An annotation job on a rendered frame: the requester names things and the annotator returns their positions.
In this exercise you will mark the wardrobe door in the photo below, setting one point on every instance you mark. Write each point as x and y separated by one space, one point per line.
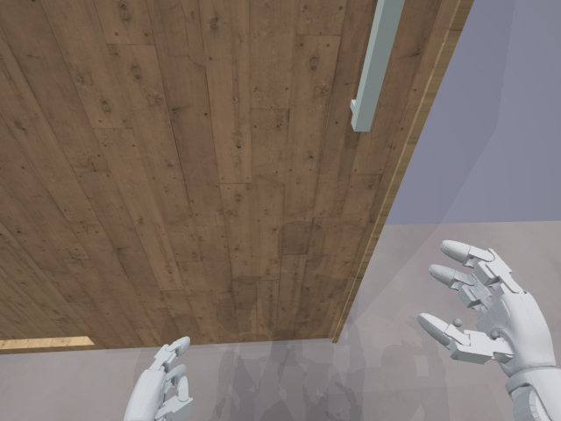
174 168
27 310

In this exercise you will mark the right robot forearm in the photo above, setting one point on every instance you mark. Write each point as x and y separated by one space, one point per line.
536 394

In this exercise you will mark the right robot hand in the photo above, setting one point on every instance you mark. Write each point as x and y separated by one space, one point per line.
524 341

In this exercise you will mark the handle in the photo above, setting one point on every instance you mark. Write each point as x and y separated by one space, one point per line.
385 24

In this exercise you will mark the left robot hand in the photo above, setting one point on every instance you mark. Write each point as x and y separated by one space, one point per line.
148 400

